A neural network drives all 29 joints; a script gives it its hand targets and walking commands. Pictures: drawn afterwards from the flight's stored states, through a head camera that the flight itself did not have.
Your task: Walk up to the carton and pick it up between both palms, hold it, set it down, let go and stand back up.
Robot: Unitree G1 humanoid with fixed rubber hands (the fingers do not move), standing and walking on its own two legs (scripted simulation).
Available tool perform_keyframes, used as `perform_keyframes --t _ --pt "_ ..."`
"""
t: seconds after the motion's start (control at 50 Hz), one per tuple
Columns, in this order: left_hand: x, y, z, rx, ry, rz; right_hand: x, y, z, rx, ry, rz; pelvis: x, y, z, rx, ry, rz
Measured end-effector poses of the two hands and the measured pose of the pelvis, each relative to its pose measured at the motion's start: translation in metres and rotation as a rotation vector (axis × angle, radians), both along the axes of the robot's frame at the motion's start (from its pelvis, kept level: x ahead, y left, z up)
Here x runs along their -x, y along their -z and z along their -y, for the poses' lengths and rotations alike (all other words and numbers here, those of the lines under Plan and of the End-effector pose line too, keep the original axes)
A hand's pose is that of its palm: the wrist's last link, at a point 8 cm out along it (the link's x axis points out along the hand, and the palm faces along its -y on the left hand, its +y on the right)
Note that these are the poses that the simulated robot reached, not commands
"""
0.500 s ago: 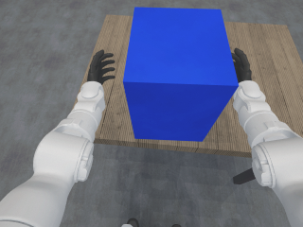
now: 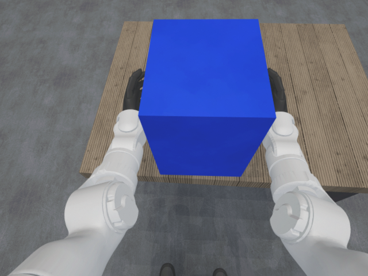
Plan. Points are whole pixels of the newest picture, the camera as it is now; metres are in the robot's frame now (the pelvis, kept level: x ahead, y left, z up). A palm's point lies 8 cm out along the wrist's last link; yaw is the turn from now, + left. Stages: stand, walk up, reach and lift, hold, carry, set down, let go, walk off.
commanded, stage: reach and lift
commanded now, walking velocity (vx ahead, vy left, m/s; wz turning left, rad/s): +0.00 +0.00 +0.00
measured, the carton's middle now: (202, 107) +0.49 +0.00 +0.02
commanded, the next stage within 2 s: none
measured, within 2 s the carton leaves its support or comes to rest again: neither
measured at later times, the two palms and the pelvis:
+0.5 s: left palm (132, 108) +0.46 +0.15 +0.05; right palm (274, 108) +0.46 -0.15 +0.06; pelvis +0.02 +0.00 +0.00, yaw +0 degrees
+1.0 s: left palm (133, 108) +0.46 +0.15 +0.05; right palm (275, 109) +0.46 -0.15 +0.05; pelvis +0.02 +0.00 +0.00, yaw +0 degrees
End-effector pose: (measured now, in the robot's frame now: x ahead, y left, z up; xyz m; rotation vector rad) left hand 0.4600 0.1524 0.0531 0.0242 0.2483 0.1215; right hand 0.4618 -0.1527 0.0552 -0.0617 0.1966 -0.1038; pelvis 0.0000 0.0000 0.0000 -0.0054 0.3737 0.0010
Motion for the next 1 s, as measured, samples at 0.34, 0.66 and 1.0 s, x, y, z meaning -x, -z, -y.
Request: perform_keyframes --t 0.34,0.66,1.0 --pt "0.002 0.001 -0.001 -0.002 0.0 -0.005 0.002 0.0 -0.001 0.021 0.002 0.002 -0.022 -0.003 0.002 0.0 0.011 0.08" --pt "0.003 0.001 -0.001 -0.003 0.001 -0.002 0.003 0.0 -0.001 0.019 0.003 0.004 -0.023 -0.003 0.002 -0.002 0.004 0.085" --pt "0.003 0.001 -0.001 -0.003 0.006 -0.002 0.004 0.0 -0.001 0.013 0.009 0.006 -0.024 -0.004 0.001 -0.001 0.001 0.088"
